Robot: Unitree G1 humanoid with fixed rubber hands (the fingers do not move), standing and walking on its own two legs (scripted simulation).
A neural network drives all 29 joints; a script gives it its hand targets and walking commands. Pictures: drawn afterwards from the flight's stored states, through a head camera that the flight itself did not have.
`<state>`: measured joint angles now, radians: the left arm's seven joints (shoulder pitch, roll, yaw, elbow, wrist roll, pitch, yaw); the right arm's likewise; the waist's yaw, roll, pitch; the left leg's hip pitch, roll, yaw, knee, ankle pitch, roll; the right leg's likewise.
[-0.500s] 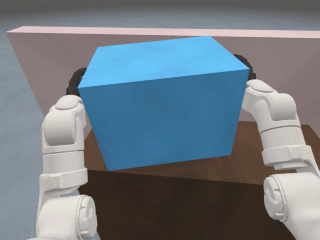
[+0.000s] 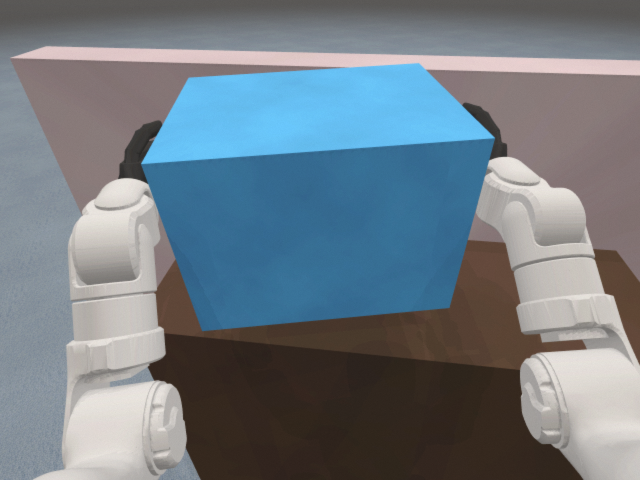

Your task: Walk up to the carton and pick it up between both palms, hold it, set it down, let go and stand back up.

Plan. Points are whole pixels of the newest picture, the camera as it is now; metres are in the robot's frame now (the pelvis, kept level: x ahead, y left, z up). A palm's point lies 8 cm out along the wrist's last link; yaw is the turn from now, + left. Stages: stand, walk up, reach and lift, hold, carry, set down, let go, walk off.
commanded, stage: hold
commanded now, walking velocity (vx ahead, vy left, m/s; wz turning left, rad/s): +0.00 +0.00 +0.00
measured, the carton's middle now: (316, 190) +0.38 +0.00 +0.23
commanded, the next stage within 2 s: none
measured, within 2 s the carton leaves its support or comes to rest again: neither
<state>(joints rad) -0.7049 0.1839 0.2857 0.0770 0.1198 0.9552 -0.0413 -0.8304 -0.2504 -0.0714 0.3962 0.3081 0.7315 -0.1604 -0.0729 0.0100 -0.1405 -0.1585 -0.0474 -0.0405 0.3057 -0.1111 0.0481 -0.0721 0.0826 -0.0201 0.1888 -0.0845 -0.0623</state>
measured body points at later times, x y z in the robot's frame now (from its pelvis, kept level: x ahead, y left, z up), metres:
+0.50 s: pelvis +0.01 +0.00 +0.00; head -0.06 +0.01 +0.44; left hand +0.37 +0.20 +0.26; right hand +0.38 -0.19 +0.27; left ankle +0.03 +0.09 -0.75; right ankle +0.01 -0.08 -0.75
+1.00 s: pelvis +0.00 +0.01 +0.00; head -0.07 +0.02 +0.44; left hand +0.36 +0.20 +0.27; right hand +0.37 -0.19 +0.28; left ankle +0.03 +0.09 -0.75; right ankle +0.01 -0.08 -0.75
